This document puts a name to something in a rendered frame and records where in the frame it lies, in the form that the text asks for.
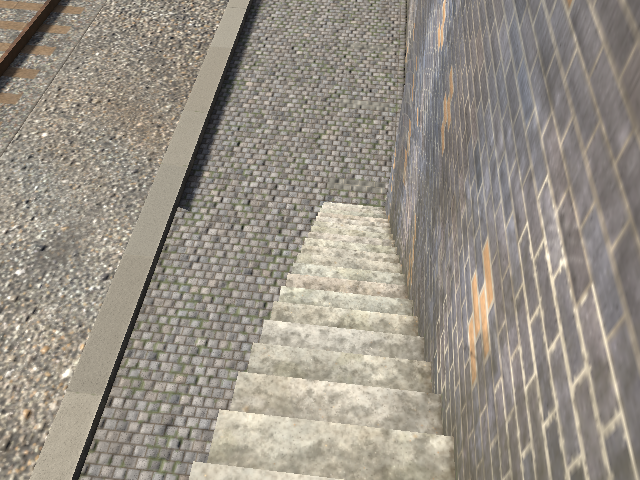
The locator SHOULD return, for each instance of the stairs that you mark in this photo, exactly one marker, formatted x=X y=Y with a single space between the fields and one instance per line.
x=337 y=388

